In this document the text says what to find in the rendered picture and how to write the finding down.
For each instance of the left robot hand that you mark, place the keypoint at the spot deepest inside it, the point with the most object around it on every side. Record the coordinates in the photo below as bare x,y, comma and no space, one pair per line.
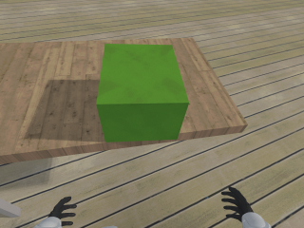
60,207

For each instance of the right robot hand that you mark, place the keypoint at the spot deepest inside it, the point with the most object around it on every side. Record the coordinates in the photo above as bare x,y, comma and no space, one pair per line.
242,206

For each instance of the carton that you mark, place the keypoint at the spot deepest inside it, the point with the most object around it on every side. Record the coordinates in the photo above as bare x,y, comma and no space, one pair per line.
141,94

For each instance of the table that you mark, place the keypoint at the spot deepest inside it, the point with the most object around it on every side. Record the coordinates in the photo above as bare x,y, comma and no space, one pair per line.
49,91

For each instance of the robot right forearm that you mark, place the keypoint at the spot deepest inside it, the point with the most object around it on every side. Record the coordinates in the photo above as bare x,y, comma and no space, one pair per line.
253,220

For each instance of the robot left forearm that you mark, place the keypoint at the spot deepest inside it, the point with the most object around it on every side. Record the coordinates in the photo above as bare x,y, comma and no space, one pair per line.
50,222

